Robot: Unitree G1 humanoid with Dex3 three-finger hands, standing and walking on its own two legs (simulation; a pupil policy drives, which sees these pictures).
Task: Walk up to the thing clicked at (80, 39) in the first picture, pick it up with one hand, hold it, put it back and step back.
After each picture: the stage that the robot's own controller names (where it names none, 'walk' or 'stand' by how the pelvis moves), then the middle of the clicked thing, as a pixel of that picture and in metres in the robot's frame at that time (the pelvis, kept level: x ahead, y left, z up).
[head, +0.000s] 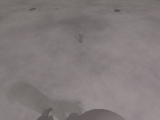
stand; (80, 38) +1.79 +0.27 -0.65
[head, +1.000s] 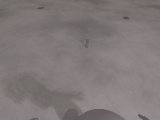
walk; (87, 43) +1.65 +0.10 -0.63
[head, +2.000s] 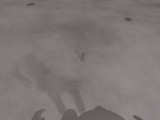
walk; (83, 56) +1.12 +0.07 -0.64
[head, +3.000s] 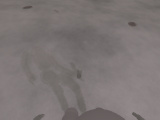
walk; (79, 73) +0.73 +0.11 -0.64
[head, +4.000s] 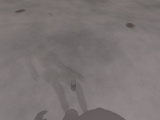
walk; (73, 86) +0.51 +0.17 -0.65
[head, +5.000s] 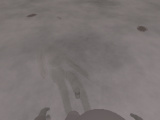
stand; (77, 93) +0.42 +0.15 -0.64
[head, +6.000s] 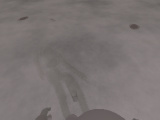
stand; (74, 96) +0.38 +0.18 -0.65
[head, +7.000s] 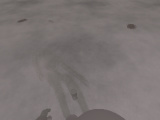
stand; (74, 95) +0.41 +0.19 -0.66
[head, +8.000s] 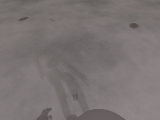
stand; (75, 95) +0.40 +0.18 -0.66
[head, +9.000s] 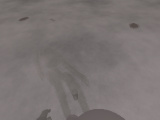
stand; (75, 95) +0.40 +0.18 -0.66
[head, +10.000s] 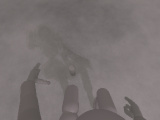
go down; (72, 71) +0.45 +0.16 -0.46
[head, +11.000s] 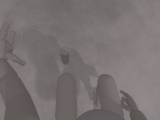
go down; (65, 56) +0.49 +0.19 -0.25
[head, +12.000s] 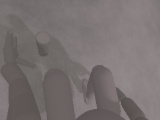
close in; (43, 46) +0.47 +0.23 -0.17
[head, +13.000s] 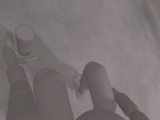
close; (25, 44) +0.46 +0.26 -0.16
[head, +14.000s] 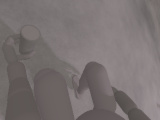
lift; (27, 43) +0.46 +0.25 -0.16
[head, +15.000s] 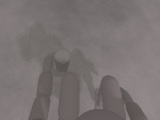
lift; (62, 65) +0.33 +0.21 -0.01
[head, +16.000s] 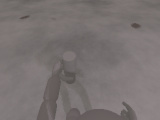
hold; (69, 70) +0.31 +0.14 +0.12
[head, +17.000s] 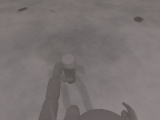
hold; (69, 71) +0.32 +0.14 +0.07
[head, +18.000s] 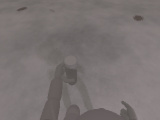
crouch; (71, 72) +0.32 +0.13 +0.06
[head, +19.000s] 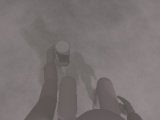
crouch; (63, 56) +0.42 +0.17 -0.03
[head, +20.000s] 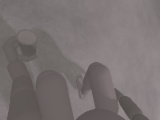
lower; (28, 48) +0.43 +0.25 -0.17
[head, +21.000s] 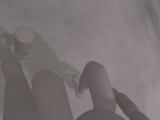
lower; (23, 46) +0.44 +0.26 -0.17
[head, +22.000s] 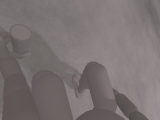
lower; (21, 45) +0.45 +0.27 -0.17
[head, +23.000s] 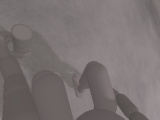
lower; (21, 44) +0.45 +0.26 -0.17
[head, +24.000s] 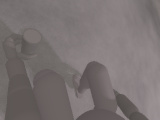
loosen; (29, 47) +0.44 +0.24 -0.17
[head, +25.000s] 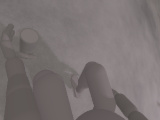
withdraw; (27, 46) +0.45 +0.24 -0.18
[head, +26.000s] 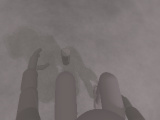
walk; (65, 57) +0.46 +0.19 -0.23
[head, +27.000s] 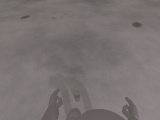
stand; (77, 96) +0.39 +0.14 -0.58
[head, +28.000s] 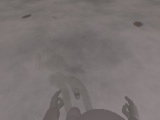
stand; (77, 94) +0.41 +0.15 -0.60
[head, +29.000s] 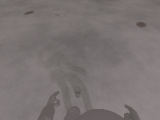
stand; (77, 92) +0.41 +0.14 -0.61
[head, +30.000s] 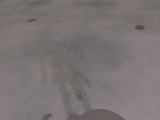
walk; (79, 95) +0.41 +0.15 -0.65
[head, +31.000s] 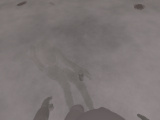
walk; (81, 76) +0.56 +0.14 -0.64
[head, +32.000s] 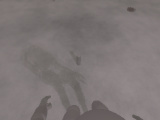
walk; (78, 60) +0.87 +0.16 -0.64
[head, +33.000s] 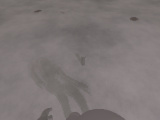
stand; (83, 60) +1.04 +0.15 -0.64
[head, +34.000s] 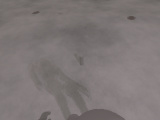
stand; (81, 60) +1.05 +0.18 -0.66
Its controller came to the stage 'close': yes
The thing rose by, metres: 0.71
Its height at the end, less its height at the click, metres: +0.00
